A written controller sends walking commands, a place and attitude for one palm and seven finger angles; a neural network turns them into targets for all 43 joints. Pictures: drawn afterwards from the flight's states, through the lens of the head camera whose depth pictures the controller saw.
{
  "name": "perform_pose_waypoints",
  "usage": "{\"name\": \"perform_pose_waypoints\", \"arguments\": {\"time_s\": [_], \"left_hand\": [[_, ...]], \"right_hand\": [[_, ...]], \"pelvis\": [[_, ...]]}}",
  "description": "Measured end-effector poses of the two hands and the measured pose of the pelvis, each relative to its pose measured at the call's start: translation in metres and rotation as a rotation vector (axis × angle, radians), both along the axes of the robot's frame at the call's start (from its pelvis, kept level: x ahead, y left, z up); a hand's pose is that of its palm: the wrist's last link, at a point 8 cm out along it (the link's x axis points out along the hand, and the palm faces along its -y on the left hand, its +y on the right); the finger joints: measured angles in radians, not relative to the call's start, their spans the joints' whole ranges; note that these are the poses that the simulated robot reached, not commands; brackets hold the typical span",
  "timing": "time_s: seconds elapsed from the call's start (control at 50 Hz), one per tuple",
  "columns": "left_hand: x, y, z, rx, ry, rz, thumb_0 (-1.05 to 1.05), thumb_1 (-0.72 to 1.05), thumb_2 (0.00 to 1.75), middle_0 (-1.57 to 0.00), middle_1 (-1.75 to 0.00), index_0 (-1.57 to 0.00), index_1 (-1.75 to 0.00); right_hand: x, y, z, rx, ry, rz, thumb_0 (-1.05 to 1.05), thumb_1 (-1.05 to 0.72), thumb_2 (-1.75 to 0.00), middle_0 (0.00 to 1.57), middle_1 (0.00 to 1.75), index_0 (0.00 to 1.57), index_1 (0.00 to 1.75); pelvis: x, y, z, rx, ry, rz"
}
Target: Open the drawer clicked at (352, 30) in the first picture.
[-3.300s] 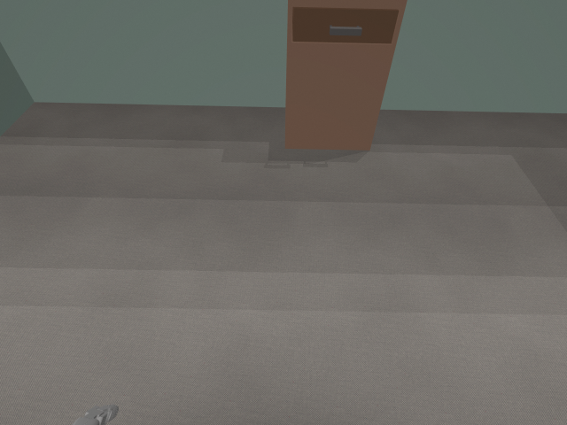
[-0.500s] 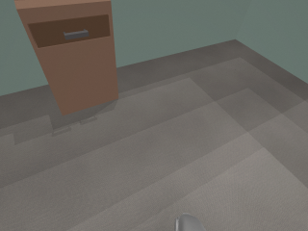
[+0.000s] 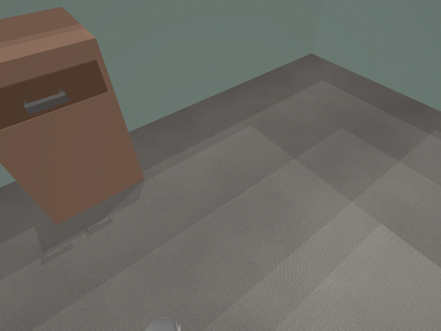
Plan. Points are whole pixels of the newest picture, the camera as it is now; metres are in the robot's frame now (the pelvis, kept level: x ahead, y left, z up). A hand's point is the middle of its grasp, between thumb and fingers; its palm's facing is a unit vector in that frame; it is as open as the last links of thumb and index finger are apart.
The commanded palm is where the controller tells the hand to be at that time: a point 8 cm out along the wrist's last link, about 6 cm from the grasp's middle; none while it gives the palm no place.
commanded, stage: walk to a spot facing it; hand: left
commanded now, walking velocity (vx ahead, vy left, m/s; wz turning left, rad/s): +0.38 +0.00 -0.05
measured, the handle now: (45, 100) +0.89 +0.67 -0.09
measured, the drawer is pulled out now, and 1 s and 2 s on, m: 0.00 0.00 0.00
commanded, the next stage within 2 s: turn to face it in 0.60 s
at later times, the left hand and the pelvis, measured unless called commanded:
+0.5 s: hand (128, 290) +0.25 +0.23 -0.17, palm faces -0.02 -0.99 -0.16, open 7.4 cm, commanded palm none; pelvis +0.22 +0.05 +0.00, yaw -6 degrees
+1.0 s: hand (190, 191) +0.52 +0.10 -0.15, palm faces -0.11 -0.97 -0.22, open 7.2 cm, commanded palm none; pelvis +0.37 -0.05 +0.00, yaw -7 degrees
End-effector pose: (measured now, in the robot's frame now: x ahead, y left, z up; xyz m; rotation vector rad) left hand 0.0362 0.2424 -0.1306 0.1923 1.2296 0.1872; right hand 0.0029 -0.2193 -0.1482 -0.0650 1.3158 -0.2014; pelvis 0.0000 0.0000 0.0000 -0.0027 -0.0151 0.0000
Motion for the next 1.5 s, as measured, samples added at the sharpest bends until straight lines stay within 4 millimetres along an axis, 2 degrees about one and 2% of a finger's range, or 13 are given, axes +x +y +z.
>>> {"name": "perform_pose_waypoints", "arguments": {"time_s": [0.12, 0.24, 0.3, 0.38, 0.56, 0.72, 0.8, 0.9, 1.02, 1.14, 1.26, 1.36, 1.5], "left_hand": [[-0.004, 0.001, -0.005, -0.042, 0.131, 0.052, -0.01, 0.92, 0.9, -0.19, -0.3, -0.19, -0.3], [-0.002, 0.003, -0.024, -0.112, 0.29, 0.117, 0.0, 0.91, 0.9, -0.19, -0.3, -0.2, -0.3], [0.015, 0.011, -0.032, -0.136, 0.357, 0.108, 0.01, 0.91, 0.9, -0.2, -0.3, -0.2, -0.3], [0.079, 0.026, -0.027, -0.124, 0.316, 0.051, 0.01, 0.91, 0.9, -0.2, -0.3, -0.2, -0.3], [0.271, 0.029, -0.006, -0.062, 0.046, -0.084, 0.01, 0.92, 0.9, -0.19, -0.3, -0.19, -0.3], [0.418, -0.022, 0.0, 0.007, -0.066, -0.274, 0.01, 0.92, 0.9, -0.19, -0.3, -0.19, -0.3], [0.457, -0.053, -0.003, 0.019, -0.125, -0.299, 0.01, 0.92, 0.9, -0.19, -0.3, -0.19, -0.3], [0.464, -0.085, 0.005, -0.023, -0.11, -0.271, 0.01, 0.91, 0.9, -0.19, -0.3, -0.2, -0.3], [0.476, -0.089, 0.011, -0.04, -0.15, -0.175, -0.02, 0.95, 0.9, -0.2, -0.3, -0.2, -0.3], [0.462, -0.071, -0.003, -0.055, -0.122, -0.066, -0.01, 0.93, 0.9, -0.2, -0.3, -0.2, -0.3], [0.42, -0.032, -0.034, -0.069, -0.015, 0.061, 0.0, 0.92, 0.9, -0.2, -0.3, -0.2, -0.3], [0.394, -0.006, -0.028, -0.039, 0.071, 0.125, 0.01, 0.91, 0.9, -0.19, -0.3, -0.2, -0.3], [0.396, 0.005, -0.003, 0.013, 0.0, 0.193, 0.01, 0.91, 0.9, -0.19, -0.3, -0.19, -0.3]], "right_hand": [[0.112, -0.013, 0.013, -0.048, -0.113, 0.08, 0.02, -0.95, -0.9, 0.2, 0.3, 0.2, 0.3], [0.218, 0.015, 0.013, -0.069, -0.176, 0.169, 0.01, -0.93, -0.9, 0.19, 0.3, 0.2, 0.3], [0.251, 0.032, 0.012, -0.076, -0.228, 0.161, 0.01, -0.92, -0.9, 0.2, 0.3, 0.2, 0.3], [0.251, 0.047, 0.016, -0.053, -0.203, 0.086, 0.0, -0.91, -0.89, 0.2, 0.3, 0.2, 0.3], [0.214, 0.026, 0.015, -0.06, 0.008, -0.08, -0.02, -0.95, -0.89, 0.2, 0.3, 0.2, 0.3], [0.198, 0.012, -0.017, 0.045, 0.177, -0.233, 0.0, -0.92, -0.9, 0.2, 0.3, 0.2, 0.3], [0.219, -0.007, -0.029, 0.074, 0.217, -0.25, 0.01, -0.91, -0.89, 0.2, 0.3, 0.2, 0.3], [0.278, -0.033, -0.016, 0.052, 0.139, -0.208, 0.01, -0.91, -0.9, 0.2, 0.3, 0.2, 0.3], [0.346, -0.051, -0.003, 0.03, 0.064, -0.113, 0.0, -0.91, -0.9, 0.2, 0.3, 0.2, 0.3], [0.406, -0.061, 0.005, -0.022, 0.021, 0.005, 0.01, -0.92, -0.9, 0.2, 0.3, 0.2, 0.3], [0.468, -0.054, 0.009, -0.096, -0.054, 0.127, 0.01, -0.91, -0.9, 0.2, 0.3, 0.2, 0.3], [0.492, -0.044, 0.02, -0.12, -0.088, 0.192, 0.0, -0.91, -0.9, 0.2, 0.3, 0.2, 0.3], [0.507, -0.044, 0.025, -0.096, -0.071, 0.273, 0.0, -0.91, -0.89, 0.2, 0.3, 0.2, 0.3]], "pelvis": [[0.054, 0.013, 0.001, -0.005, 0.012, -0.005], [0.117, 0.036, -0.012, -0.015, 0.013, -0.015], [0.144, 0.047, -0.019, -0.003, -0.003, -0.041], [0.176, 0.053, -0.009, 0.003, -0.021, -0.073], [0.244, 0.041, 0.004, 0.019, -0.012, -0.138], [0.311, -0.005, -0.016, 0.037, -0.01, -0.221], [0.334, -0.029, -0.023, 0.032, -0.023, -0.219], [0.356, -0.044, -0.007, 0.022, -0.02, -0.179], [0.376, -0.052, 0.001, 0.013, -0.005, -0.1], [0.39, -0.047, -0.003, -0.004, 0.001, -0.021], [0.401, -0.027, -0.018, -0.02, 0.009, 0.055], [0.404, -0.02, -0.011, -0.026, 0.023, 0.1], [0.406, -0.028, 0.001, -0.027, 0.028, 0.181]]}}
